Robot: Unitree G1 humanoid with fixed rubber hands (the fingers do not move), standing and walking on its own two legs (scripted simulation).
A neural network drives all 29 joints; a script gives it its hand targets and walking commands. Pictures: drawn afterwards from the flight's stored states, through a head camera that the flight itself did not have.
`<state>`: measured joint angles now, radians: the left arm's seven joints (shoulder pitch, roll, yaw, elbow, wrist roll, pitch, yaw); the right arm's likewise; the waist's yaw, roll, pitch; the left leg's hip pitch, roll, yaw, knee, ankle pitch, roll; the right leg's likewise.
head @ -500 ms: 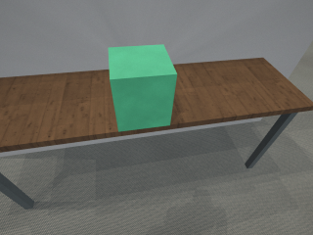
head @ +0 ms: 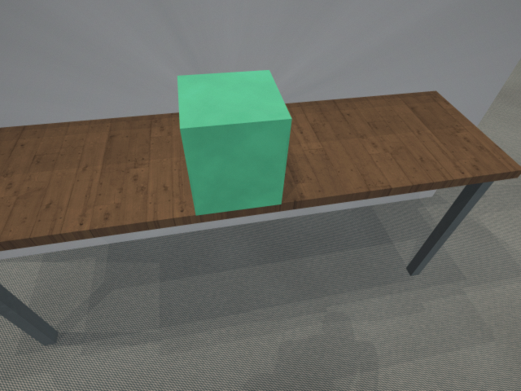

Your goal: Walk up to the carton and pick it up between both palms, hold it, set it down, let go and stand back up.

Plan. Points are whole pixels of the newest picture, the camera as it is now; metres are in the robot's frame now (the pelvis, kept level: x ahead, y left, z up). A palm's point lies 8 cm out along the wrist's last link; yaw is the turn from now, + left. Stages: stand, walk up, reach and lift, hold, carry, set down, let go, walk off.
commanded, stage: walk up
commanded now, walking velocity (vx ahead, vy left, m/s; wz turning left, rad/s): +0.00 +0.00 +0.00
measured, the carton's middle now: (232, 143) +0.65 +0.07 +0.00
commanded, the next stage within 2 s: none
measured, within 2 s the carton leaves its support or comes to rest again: neither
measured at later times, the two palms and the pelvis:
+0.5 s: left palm out of the picture +0.04 +0.32 -0.16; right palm out of the picture +0.01 -0.18 -0.13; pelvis +0.07 +0.06 -0.01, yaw +6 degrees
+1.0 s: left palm (124, 342) +0.25 +0.25 -0.15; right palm (378, 325) +0.29 -0.23 -0.14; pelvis +0.23 +0.01 -0.02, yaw +13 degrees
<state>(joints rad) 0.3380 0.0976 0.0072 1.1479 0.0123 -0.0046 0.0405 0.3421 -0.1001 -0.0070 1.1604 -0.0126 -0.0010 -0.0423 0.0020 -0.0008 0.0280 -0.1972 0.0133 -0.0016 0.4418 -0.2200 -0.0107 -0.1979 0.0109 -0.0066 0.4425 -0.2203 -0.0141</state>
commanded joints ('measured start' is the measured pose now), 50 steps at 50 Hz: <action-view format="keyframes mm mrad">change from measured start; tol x32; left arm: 1 72 68 10 -12 0 -5 2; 50 -113 266 16 -280 11 12 -12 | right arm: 1 80 -58 -5 -9 0 -7 -2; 19 519 -156 -79 -120 -24 -34 13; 50 235 -133 -6 -322 -17 3 -3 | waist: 1 0 -1 68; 15 -44 -133 104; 19 -169 304 108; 50 -18 -71 7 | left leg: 1 -36 56 -62 -84 1 32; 5 -41 58 -65 -85 0 34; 6 -88 21 -89 3 -521 72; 11 -429 58 -35 471 -293 -5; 17 232 -67 158 144 -138 20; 21 -1 398 -749 -344 -787 134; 31 121 198 -144 -154 323 121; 40 -93 84 -46 322 245 81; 43 -260 -14 -80 907 -439 -8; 50 -74 12 -8 445 -305 -5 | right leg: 1 -53 -81 89 -112 -32 -24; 5 -53 -80 87 -107 -24 -23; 7 -2 -124 173 -94 -628 -77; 15 -157 -247 116 -229 -466 -119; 21 -629 -87 75 799 -263 13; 34 -432 -101 -60 352 130 41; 41 324 -284 172 81 326 -83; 44 5 -399 338 -191 -172 -257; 50 -171 -315 91 -77 109 -193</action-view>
